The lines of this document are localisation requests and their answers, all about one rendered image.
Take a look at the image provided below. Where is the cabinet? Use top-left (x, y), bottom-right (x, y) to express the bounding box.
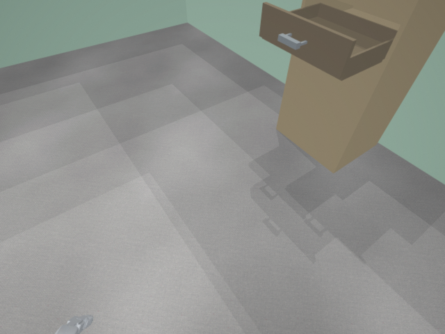
top-left (276, 0), bottom-right (445, 173)

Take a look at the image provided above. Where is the handle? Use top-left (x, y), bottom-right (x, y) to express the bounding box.
top-left (277, 33), bottom-right (307, 50)

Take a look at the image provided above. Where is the left robot hand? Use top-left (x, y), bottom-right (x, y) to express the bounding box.
top-left (55, 315), bottom-right (93, 334)

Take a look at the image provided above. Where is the drawer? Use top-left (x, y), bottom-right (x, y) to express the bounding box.
top-left (259, 2), bottom-right (398, 81)

